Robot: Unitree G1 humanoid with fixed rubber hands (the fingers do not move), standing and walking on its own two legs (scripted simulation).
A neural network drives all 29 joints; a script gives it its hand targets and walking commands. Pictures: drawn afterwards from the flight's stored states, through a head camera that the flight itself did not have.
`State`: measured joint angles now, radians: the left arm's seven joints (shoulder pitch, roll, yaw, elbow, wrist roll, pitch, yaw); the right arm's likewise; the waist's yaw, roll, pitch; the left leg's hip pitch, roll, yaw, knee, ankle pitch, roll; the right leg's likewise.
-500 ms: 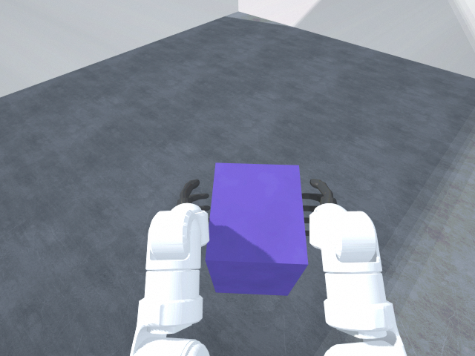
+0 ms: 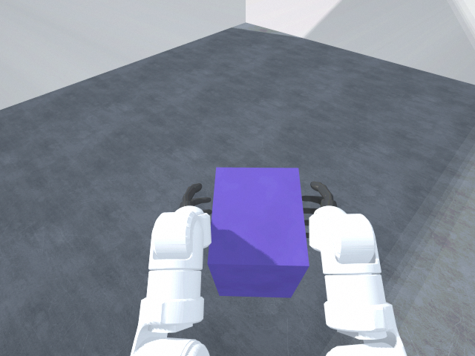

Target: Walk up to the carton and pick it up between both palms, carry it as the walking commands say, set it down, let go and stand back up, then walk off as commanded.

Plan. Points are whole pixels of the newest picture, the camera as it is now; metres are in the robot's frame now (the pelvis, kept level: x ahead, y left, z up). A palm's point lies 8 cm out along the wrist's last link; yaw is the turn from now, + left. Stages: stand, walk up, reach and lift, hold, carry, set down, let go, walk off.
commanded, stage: carry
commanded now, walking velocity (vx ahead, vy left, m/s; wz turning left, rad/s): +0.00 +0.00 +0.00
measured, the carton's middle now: (255, 236) +0.34 +0.01 +0.02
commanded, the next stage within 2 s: hold in 1.08 s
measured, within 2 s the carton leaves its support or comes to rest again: neither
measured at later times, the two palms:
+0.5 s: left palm (194, 223) +0.31 +0.11 +0.09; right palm (329, 224) +0.31 -0.11 +0.09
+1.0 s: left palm (195, 219) +0.32 +0.11 +0.09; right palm (332, 231) +0.31 -0.11 +0.08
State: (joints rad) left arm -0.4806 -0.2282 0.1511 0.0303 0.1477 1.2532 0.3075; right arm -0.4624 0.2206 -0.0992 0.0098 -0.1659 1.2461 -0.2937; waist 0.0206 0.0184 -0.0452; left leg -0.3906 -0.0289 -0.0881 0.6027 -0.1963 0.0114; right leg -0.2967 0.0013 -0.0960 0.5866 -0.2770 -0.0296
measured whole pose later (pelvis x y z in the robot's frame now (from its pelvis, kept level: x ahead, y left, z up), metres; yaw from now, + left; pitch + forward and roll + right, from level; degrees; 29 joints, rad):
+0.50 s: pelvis +0.00 +0.00 +0.00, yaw +0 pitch -1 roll -1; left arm -0.48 -0.23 0.15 0.13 0.17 1.14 0.27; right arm -0.45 0.21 -0.13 0.10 -0.17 1.12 -0.29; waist 0.02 0.02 -0.05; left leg -0.39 -0.03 -0.09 0.60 -0.20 0.01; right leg -0.30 0.00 -0.10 0.59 -0.28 -0.03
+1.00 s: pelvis +0.00 +0.00 +0.00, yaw +0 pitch -1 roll -1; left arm -0.47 -0.23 0.16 0.14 0.20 1.06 0.19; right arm -0.39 0.19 -0.13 0.10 -0.17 1.05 -0.21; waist 0.02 0.02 -0.05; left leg -0.39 -0.03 -0.09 0.60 -0.20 0.01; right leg -0.30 0.00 -0.10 0.59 -0.28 -0.03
